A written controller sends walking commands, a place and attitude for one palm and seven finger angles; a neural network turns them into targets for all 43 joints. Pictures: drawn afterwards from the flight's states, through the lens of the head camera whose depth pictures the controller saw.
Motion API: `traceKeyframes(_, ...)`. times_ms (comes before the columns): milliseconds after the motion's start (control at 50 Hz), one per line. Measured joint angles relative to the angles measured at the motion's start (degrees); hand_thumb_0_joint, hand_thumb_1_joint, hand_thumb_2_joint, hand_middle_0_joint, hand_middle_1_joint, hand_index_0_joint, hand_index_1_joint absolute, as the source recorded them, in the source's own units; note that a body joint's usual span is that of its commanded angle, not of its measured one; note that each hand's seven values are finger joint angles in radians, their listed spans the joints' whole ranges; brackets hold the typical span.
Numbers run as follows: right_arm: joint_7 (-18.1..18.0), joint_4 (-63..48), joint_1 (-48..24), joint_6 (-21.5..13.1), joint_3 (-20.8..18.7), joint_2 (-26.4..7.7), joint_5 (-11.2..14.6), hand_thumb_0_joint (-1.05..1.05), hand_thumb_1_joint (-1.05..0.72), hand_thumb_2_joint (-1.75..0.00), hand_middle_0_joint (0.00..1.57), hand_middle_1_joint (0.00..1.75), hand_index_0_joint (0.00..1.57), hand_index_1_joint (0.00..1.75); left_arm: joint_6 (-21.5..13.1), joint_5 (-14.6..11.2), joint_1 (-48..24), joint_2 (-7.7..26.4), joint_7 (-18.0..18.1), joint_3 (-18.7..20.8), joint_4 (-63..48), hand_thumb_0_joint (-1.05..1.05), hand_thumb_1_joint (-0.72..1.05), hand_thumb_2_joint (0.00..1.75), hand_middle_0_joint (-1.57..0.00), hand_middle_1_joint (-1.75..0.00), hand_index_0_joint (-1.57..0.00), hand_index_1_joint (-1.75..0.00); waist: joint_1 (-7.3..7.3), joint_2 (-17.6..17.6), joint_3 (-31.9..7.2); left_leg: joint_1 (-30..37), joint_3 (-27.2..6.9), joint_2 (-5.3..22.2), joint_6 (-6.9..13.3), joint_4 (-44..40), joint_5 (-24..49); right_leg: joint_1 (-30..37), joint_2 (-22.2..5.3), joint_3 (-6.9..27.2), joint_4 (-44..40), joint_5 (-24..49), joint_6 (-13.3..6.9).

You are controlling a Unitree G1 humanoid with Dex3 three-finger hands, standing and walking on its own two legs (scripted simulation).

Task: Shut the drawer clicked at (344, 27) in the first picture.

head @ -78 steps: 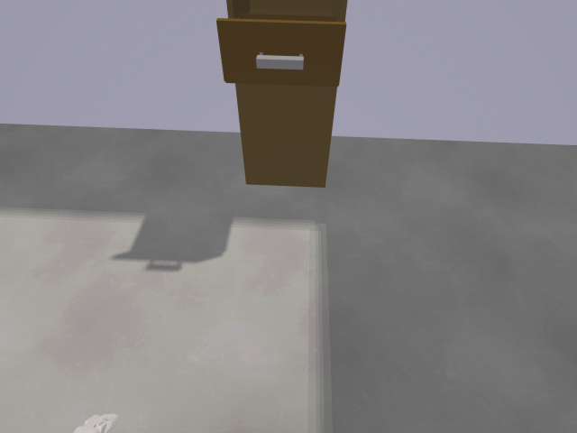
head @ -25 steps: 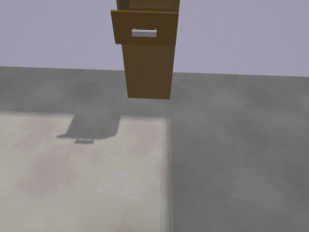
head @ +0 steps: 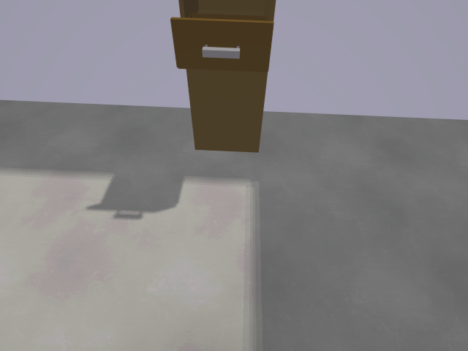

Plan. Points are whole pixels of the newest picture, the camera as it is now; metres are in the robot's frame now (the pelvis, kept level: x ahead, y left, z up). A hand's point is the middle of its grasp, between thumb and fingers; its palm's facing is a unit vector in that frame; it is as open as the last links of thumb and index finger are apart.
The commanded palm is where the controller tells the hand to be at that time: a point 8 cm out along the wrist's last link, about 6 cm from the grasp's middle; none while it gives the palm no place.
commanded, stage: walk to a spot facing it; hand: left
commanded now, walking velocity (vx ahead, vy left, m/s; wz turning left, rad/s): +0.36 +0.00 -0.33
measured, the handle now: (221, 50) +1.09 +0.12 +0.02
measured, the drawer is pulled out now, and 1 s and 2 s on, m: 0.29 0.29 0.29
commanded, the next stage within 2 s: turn to face it in 1.26 s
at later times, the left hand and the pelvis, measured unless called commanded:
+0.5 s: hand out of the picture +0.16 +0.14 -0.19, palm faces -0.09 -0.98 -0.20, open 7.3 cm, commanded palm none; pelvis +0.11 -0.04 -0.03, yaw -7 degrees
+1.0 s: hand (177, 292) +0.29 +0.15 -0.21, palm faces -0.08 -0.99 -0.12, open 7.3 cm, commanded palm none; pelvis +0.34 -0.01 -0.03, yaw -11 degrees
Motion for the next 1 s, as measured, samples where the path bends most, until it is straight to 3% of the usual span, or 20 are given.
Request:
traceKeyframes(260,0.31,0.09,9.00,0.00,-0.37,5.92,-0.89,0.00,-0.90,-0.90,0.20,0.30,0.21,0.30,1.48,0.48,10.74,-5.71,-1.13,0.93,0.46,0.00,0.91,0.90,-0.20,-0.30,-0.20,-0.30,0.70,-0.81,-2.71,-1.34,3.56,1.08,0.42,10.19,-9.63,-3.50,1.17,3.08,11.56,-9.01,-1.22)
traceKeyframes(300,0.13,0.03,10.82,-0.86,-0.78,7.15,-0.82,0.00,-0.90,-0.90,0.20,0.30,0.21,0.30,1.69,0.57,12.20,-6.74,-1.26,1.14,0.93,0.00,0.91,0.90,-0.20,-0.30,-0.20,-0.30,0.55,-1.38,-2.09,0.09,5.29,1.12,0.42,9.95,-11.16,-6.56,0.56,1.54,18.62,-12.48,-1.41)
traceKeyframes(360,-0.40,0.23,13.92,-2.32,-1.24,8.43,-0.89,0.00,-0.90,-0.90,0.21,0.30,0.21,0.30,1.76,0.63,12.10,-8.29,-1.54,1.41,1.18,0.00,0.91,0.90,-0.20,-0.30,-0.20,-0.30,-0.86,-1.02,-0.30,3.34,6.77,1.65,-0.19,7.41,-11.50,-11.86,-0.60,-1.91,26.82,-15.82,-1.31)
traceKeyframes(420,-0.60,1.82,16.93,-2.28,-1.49,8.84,-1.08,0.00,-0.90,-0.90,0.21,0.30,0.21,0.30,0.83,0.49,10.07,-9.46,-2.03,1.93,-0.19,0.01,0.91,0.90,-0.20,-0.30,-0.20,-0.30,-1.63,0.60,1.62,5.95,7.04,3.14,-1.44,6.54,-12.73,-13.74,-1.57,-5.03,21.65,-13.03,-1.62)
traceKeyframes(460,-0.40,3.35,18.86,-1.82,-1.55,9.12,-0.68,0.00,-0.90,-0.90,0.21,0.30,0.21,0.30,-0.98,0.62,8.95,-9.50,-2.10,2.30,-1.83,0.01,0.91,0.90,-0.20,-0.30,-0.20,-0.30,-1.24,1.34,2.53,4.83,7.01,4.70,-1.54,12.56,-15.79,-12.50,-1.45,-6.61,16.46,-4.77,-2.42)
traceKeyframes(480,-0.22,4.32,19.27,-1.32,-1.53,9.39,-0.39,0.00,-0.90,-0.90,0.21,0.30,0.21,0.30,-2.05,0.60,8.41,-9.46,-1.74,2.60,-2.32,0.00,0.91,0.90,-0.20,-0.30,-0.20,-0.30,-0.92,1.46,2.82,2.36,6.41,5.37,-0.76,19.55,-16.84,-12.34,-1.22,-7.26,17.86,-3.96,-2.91)
traceKeyframes(540,0.21,5.80,18.20,0.01,-1.91,9.84,-0.25,0.01,-0.90,-0.90,0.21,0.30,0.21,0.30,-3.67,0.16,8.43,-9.61,-0.55,2.99,-2.78,0.00,0.91,0.90,-0.20,-0.30,-0.20,-0.30,0.23,0.93,2.45,-7.39,4.00,4.92,0.87,41.24,-15.20,-8.94,-0.29,-7.86,17.24,-7.94,-3.87)
traceKeyframes(600,0.25,4.06,14.72,-0.12,-2.69,9.58,-0.63,0.01,-0.91,-0.90,0.20,0.30,0.20,0.30,-3.68,0.41,10.08,-10.25,0.35,2.81,-1.78,0.00,0.91,0.90,-0.20,-0.30,-0.20,-0.30,0.37,0.29,1.27,-15.96,4.43,5.39,0.75,48.03,-9.60,-4.33,0.65,-7.11,11.08,-6.67,-3.65)
traceKeyframes(720,0.87,-2.15,6.87,-0.79,-3.70,9.59,-0.71,0.01,-0.91,-0.90,0.20,0.30,0.20,0.30,-3.65,0.79,13.88,-12.45,0.55,1.87,1.18,0.00,0.91,0.90,-0.20,-0.30,-0.20,-0.30,-0.52,0.60,-0.76,-26.34,4.83,7.39,-0.95,39.84,-0.74,3.38,1.87,-5.56,0.51,-4.70,-3.21)
traceKeyframes(800,1.60,-4.43,2.98,-1.00,-3.60,10.27,-0.52,0.00,-0.91,-0.90,0.20,0.30,0.20,0.30,-4.00,0.84,15.38,-13.07,0.67,1.78,1.98,0.00,0.91,0.90,-0.20,-0.30,-0.20,-0.30,0.59,0.70,-0.56,-27.15,5.05,7.58,-0.96,29.60,2.38,7.71,2.08,-5.21,-2.67,-5.98,-2.15)
traceKeyframes(880,1.94,-5.62,0.47,-1.40,-3.24,10.93,-0.46,0.00,-0.91,-0.90,0.20,0.30,0.20,0.30,-3.94,0.96,16.63,-12.66,0.91,2.16,2.37,0.00,0.91,0.90,-0.20,-0.30,-0.20,-0.30,2.46,0.07,0.23,-23.49,6.08,6.16,0.41,20.18,1.38,11.34,1.37,-5.08,-2.44,-9.71,-0.46)
traceKeyframes(920,1.76,-6.31,-0.07,-2.33,-2.94,11.09,-0.73,0.00,-0.91,-0.90,0.20,0.30,0.20,0.30,-3.78,0.84,17.83,-12.39,0.91,2.45,2.70,0.00,0.91,0.90,-0.20,-0.30,-0.20,-0.30,2.79,-0.48,0.49,-19.23,7.09,4.66,1.55,15.09,1.38,11.16,0.27,-4.53,2.48,-13.69,0.44)
traceKeyframes(940,1.47,-6.57,-0.35,-3.05,-2.90,11.22,-1.05,0.00,-0.91,-0.90,0.20,0.30,0.20,0.30,-3.46,0.62,18.07,-12.30,0.82,2.65,3.04,0.00,0.91,0.90,-0.20,-0.30,-0.20,-0.30,2.43,-0.71,0.82,-18.50,7.60,4.26,3.03,15.22,3.01,9.02,-0.45,-4.35,9.01,-15.81,0.26)
traceKeyframes(1000,0.69,-6.82,0.44,-4.01,-2.55,11.83,-1.07,0.00,-0.91,-0.90,0.20,0.30,0.20,0.30,-1.92,0.26,16.49,-11.44,0.51,3.11,3.42,0.00,0.91,0.90,-0.20,-0.30,-0.20,-0.30,2.02,-1.50,2.05,-16.09,9.75,3.82,4.76,18.44,-1.93,-2.87,-0.84,-1.39,38.01,-16.37,-1.46)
